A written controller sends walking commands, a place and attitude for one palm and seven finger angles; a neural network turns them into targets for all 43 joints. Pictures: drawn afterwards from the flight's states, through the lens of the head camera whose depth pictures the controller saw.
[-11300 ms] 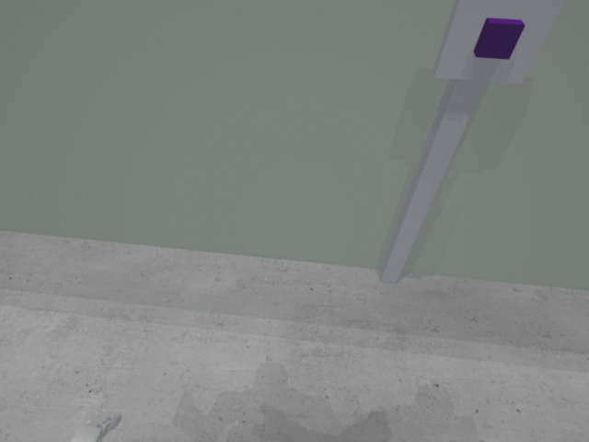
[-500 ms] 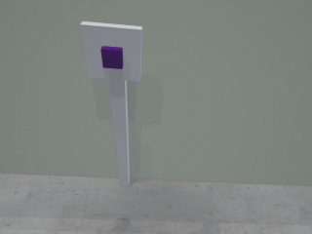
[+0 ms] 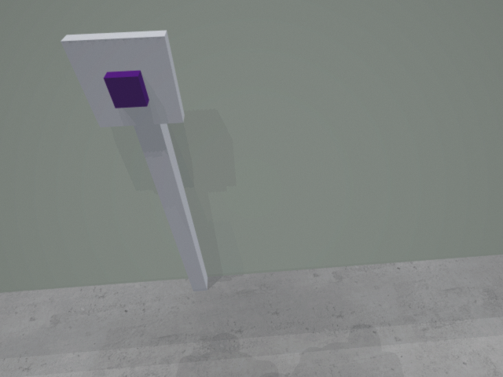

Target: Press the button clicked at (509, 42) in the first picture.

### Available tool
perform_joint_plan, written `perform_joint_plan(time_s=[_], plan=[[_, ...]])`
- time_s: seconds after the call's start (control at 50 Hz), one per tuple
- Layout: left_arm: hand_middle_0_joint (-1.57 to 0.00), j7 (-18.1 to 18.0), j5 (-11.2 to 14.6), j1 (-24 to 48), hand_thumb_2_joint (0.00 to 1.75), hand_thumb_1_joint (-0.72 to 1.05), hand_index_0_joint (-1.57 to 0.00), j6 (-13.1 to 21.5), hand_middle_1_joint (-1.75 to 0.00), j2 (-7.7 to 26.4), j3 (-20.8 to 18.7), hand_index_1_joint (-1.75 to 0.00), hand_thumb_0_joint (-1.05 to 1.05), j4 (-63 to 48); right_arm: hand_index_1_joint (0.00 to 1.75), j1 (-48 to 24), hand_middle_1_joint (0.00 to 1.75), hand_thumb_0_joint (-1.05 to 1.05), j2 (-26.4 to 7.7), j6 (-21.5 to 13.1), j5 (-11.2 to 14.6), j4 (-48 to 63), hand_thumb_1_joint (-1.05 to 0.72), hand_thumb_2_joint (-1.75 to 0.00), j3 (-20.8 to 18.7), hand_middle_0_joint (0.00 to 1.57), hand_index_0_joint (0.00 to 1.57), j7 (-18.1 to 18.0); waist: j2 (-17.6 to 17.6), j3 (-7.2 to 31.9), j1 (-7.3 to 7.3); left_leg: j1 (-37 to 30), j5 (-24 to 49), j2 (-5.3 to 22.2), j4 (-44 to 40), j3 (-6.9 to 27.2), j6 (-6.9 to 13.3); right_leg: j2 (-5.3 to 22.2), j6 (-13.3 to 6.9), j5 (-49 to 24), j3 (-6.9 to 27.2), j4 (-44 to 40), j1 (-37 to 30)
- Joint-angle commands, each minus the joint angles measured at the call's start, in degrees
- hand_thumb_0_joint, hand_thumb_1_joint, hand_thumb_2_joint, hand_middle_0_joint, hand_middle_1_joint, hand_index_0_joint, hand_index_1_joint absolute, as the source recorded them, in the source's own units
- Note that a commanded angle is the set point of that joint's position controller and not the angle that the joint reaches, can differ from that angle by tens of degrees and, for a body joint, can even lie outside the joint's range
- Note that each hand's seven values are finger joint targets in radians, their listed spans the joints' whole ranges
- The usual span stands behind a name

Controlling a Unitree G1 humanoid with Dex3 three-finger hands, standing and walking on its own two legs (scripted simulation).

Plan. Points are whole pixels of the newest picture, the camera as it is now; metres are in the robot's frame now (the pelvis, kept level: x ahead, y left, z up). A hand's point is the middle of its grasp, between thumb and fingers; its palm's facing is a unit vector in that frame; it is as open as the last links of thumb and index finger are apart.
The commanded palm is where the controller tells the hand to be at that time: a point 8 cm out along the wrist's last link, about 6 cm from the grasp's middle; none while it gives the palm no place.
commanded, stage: come to a stop and stand still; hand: left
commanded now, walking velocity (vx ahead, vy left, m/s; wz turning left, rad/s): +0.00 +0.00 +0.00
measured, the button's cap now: (128, 88) +0.59 +0.25 +0.19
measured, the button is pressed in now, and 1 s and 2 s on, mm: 0 0 0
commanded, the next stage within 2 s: look again from close up in 0.40 s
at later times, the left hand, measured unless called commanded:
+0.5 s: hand out of the picture -0.02 +0.11 -0.17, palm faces +0.07 -0.99 -0.14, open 7.4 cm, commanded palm none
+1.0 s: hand out of the picture +0.09 +0.28 -0.15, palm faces +0.04 -0.94 -0.34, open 7.4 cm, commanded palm none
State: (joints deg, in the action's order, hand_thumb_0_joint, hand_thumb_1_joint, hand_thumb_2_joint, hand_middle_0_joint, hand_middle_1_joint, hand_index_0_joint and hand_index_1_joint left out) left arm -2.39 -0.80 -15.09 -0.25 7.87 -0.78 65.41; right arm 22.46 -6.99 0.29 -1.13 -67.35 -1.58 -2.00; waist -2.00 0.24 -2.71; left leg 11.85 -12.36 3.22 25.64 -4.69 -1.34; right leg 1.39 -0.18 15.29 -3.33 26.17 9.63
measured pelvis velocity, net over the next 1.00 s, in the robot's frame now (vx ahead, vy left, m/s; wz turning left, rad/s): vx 0.00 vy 0.03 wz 0.02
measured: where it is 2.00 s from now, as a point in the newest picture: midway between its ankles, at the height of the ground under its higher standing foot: outside the picture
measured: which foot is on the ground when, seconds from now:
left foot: down 0.00-1.00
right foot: down 0.00-1.00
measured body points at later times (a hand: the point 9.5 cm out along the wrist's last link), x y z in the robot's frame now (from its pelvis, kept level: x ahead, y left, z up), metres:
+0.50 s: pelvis +0.01 -0.03 +0.00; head +0.02 -0.04 +0.45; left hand -0.03 +0.16 -0.16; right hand +0.01 -0.24 -0.17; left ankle +0.01 +0.13 -0.74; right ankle -0.01 -0.11 -0.74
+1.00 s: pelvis +0.00 +0.03 +0.00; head -0.01 +0.03 +0.45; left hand +0.08 +0.33 -0.13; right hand +0.10 -0.24 -0.13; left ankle +0.01 +0.13 -0.74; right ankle -0.01 -0.11 -0.74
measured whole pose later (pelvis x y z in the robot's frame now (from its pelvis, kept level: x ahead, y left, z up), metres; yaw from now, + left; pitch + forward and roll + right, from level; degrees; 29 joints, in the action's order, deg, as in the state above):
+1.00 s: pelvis +0.00 +0.03 +0.00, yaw +1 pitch -2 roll +0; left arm -0.9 -1.2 -9.6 0.0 18.3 -1.7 57.4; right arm 9.3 -16.4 -1.2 -1.6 -57.2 -1.2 -0.6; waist -0.4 0.3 0.1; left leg 12.8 -14.2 0.9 28.5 -4.4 1.4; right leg 3.8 2.2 15.9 -3.6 26.9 9.2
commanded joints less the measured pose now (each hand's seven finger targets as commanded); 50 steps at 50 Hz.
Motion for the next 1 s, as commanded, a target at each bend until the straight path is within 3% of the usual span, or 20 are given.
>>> perform_joint_plan(time_s=[0.0, 0.1, 0.26, 0.46, 0.48, 0.5, 0.52, 0.54, 0.6, 0.68, 0.72, 0.8, 0.88, 0.98], plan=[[-0.20, 0.13, 0.60, -4.16, 0.90, 0.90, -0.20, 1.23, -0.30, 4.49, 0.02, -0.30, 0.00, -0.48, 0.30, 3.33, 0.30, 0.00, -1.96, -0.43, 0.00, 0.63, -0.90, -0.90, 0.07, 0.20, 0.20, 0.23, 8.66, -9.05, 1.39, -0.60, 2.47, 2.05, -2.22, 2.24, 0.37, 7.57, -2.58, 3.55, 8.05, -12.51, 9.16], [-0.20, -0.01, 0.70, -5.51, 0.90, 0.90, -0.20, 1.40, -0.30, 4.15, 0.20, -0.30, 0.00, -0.44, 0.30, 2.71, 0.30, 0.00, -2.55, -0.65, 0.31, 0.28, -0.90, -0.90, 0.21, 0.20, 0.20, -0.03, 3.74, -8.16, 2.09, -0.85, 6.46, 3.38, -3.97, 2.91, 0.36, 5.71, -1.56, -5.18, 5.96, -9.78, 5.33], [-0.20, -0.14, 0.61, -6.50, 0.90, 0.90, -0.20, 1.80, -0.30, 4.16, 0.02, -0.30, 0.00, -0.35, 0.30, 0.61, 0.30, 0.00, -3.24, -0.70, 0.57, 0.99, -0.90, -0.90, -0.01, 0.20, 0.20, -0.39, 3.42, -4.05, 2.02, -3.96, 8.12, 3.65, -3.51, 2.59, 0.07, 5.70, -1.51, -13.69, 5.47, -8.74, 2.23], [-0.20, -0.30, 0.39, -8.00, 0.90, 0.90, -0.20, 1.83, -0.30, 3.26, -0.03, -0.30, 0.00, 0.33, 0.30, -1.45, 0.30, 0.00, -3.53, -0.71, 0.61, 1.42, -0.90, -0.90, -0.06, 0.20, 0.20, -0.64, 2.62, -5.44, 2.24, -4.71, 8.29, 3.81, -3.74, 2.66, 0.18, 5.46, -1.35, -13.91, 4.91, -9.02, 2.55], [-0.20, 0.04, -1.09, -6.93, 0.90, 0.90, -0.20, 2.15, -0.30, 15.44, -0.99, -0.30, 0.00, -5.65, 0.30, -6.18, 0.30, 0.00, -11.30, -0.04, 0.12, 10.48, -0.90, -0.90, -0.73, 0.20, 0.20, -0.09, 9.58, -13.68, 1.11, 3.00, 2.42, 0.79, 3.32, 4.98, 0.87, 5.52, 0.63, -23.61, 4.58, -8.83, 6.72], [-0.20, -0.17, -0.56, -5.45, 0.90, 0.90, -0.20, 2.40, -0.30, 10.45, -2.11, -0.30, 0.00, -5.62, 0.30, -5.23, 0.30, 0.00, -9.17, -0.82, -0.27, 11.40, -0.90, -0.90, -1.42, 0.20, 0.20, -0.41, 5.98, -3.62, 1.75, 2.68, -1.77, 1.20, 4.09, 3.71, 1.81, 8.80, -1.48, -14.40, 8.02, -5.88, 3.07], [-0.20, -0.17, -0.84, -5.69, 0.90, 0.90, -0.20, 2.64, -0.30, 9.77, -2.12, -0.30, 0.00, -5.24, 0.30, -5.81, 0.30, 0.00, -7.84, -1.25, -0.40, 10.12, -0.90, -0.90, -1.57, 0.20, 0.20, -0.66, 4.09, -0.73, 2.27, 2.51, 0.03, 0.44, 5.05, 3.50, 1.94, 8.78, -2.84, -13.95, 8.91, -6.31, 1.86], [-0.20, -0.04, -0.53, -5.70, 0.90, 0.90, -0.20, 2.68, -0.30, 9.50, -1.71, -0.30, 0.00, -6.12, 0.30, -4.97, 0.30, 0.00, -8.21, -1.30, -0.34, 10.25, -0.90, -0.90, -1.36, 0.20, 0.20, -0.63, 4.47, 0.17, 2.19, 2.43, 0.37, 0.36, 6.00, 3.71, 2.15, 8.88, -3.83, -9.83, 8.69, -7.35, 1.85], [-0.20, 0.19, -0.63, -3.97, 0.90, 0.90, -0.20, 2.55, -0.30, 10.42, -2.27, -0.30, 0.00, -7.70, 0.30, -5.46, 0.30, 0.00, -9.18, -1.44, -0.27, 11.30, -0.90, -0.90, -1.68, 0.20, 0.20, -0.23, 6.41, -1.20, 2.18, 3.31, 0.92, 0.50, 5.55, 3.45, 2.66, 8.39, -4.48, -6.38, 8.15, -7.20, 3.35], [-0.20, 0.29, -0.33, -2.29, 0.90, 0.90, -0.20, 2.68, -0.30, 12.13, -2.46, -0.30, 0.00, -9.09, 0.30, -6.31, 0.30, 0.00, -12.47, -2.31, 0.08, 11.64, -0.90, -0.90, -2.03, 0.20, 0.20, -0.09, 0.65, 0.35, 2.30, 0.16, 11.25, 2.94, 2.42, 5.03, 3.42, 5.50, -3.20, -15.72, 4.05, -1.65, 1.67], [-0.20, 0.32, -0.24, -1.99, 0.90, 0.90, -0.20, 2.44, -0.30, 13.11, -2.53, -0.30, 0.00, -9.27, 0.30, -7.68, 0.30, 0.00, -14.12, -2.38, 0.07, 11.88, -0.90, -0.90, -2.18, 0.20, 0.20, -0.15, 0.42, 0.09, 2.80, -0.08, 15.48, 3.82, 2.26, 5.63, 3.81, 4.92, -2.71, -16.88, 3.09, -0.44, 1.34], [-0.20, 0.63, -0.21, 0.58, 0.90, 0.90, -0.20, 1.96, -0.30, 15.16, -2.42, -0.30, 0.00, -10.02, 0.30, -10.48, 0.30, 0.00, -16.76, -2.44, -0.04, 12.60, -0.90, -0.90, -2.15, 0.20, 0.20, 0.21, 0.36, -1.17, 3.06, 1.21, 13.84, 4.27, -0.22, 6.70, 4.24, 4.59, -2.05, -12.15, 2.66, -0.96, 1.11], [-0.20, 1.07, -0.26, 3.57, 0.90, 0.90, -0.20, 1.48, -0.30, 17.28, -2.37, -0.30, 0.00, -10.77, 0.30, -13.05, 0.30, 0.00, -19.41, -2.51, -0.17, 13.29, -0.90, -0.90, -2.09, 0.20, 0.20, 0.76, -1.40, -1.54, 3.27, 2.80, 7.58, 4.71, -4.17, 8.65, 4.56, 4.24, -1.37, -5.99, 2.66, -1.86, 0.57], [-0.20, 1.50, -0.32, 5.75, 0.90, 0.90, -0.20, 1.36, -0.30, 19.02, -2.20, -0.30, 0.00, -10.95, 0.30, -15.04, 0.30, 0.00, -21.41, -2.52, -0.20, 13.66, -0.90, -0.90, -1.96, 0.20, 0.20, 1.30, 0.14, 0.13, 3.26, 2.11, 3.74, 4.98, -6.94, 9.87, 4.54, 4.56, -1.00, -5.03, 2.79, -2.61, -0.22]])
